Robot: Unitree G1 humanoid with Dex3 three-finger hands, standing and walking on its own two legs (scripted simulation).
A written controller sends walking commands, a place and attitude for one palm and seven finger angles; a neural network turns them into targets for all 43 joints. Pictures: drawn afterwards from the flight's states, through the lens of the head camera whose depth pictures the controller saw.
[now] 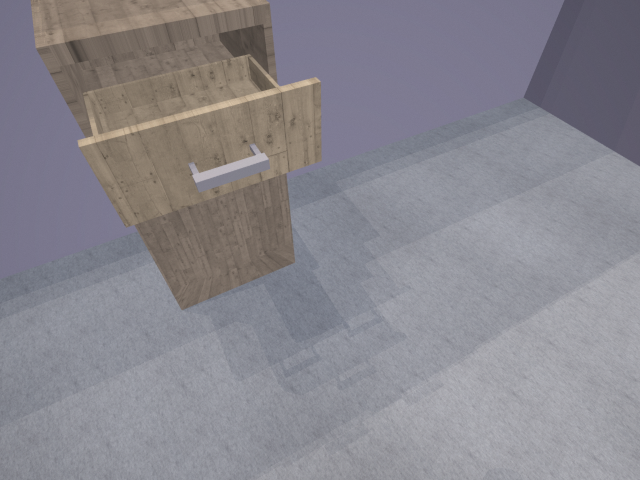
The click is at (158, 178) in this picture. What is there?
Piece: drawer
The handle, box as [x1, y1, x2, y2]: [188, 144, 269, 192]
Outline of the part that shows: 268,159 265,154 261,153 254,144 250,144 250,149 254,155 248,158 200,173 197,171 193,162 188,164 199,192 268,169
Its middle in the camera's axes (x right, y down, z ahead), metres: -0.17 -0.13 +0.69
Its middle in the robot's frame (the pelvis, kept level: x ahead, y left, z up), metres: +0.61 +0.20 +0.04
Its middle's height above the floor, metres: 0.81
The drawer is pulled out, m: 0.28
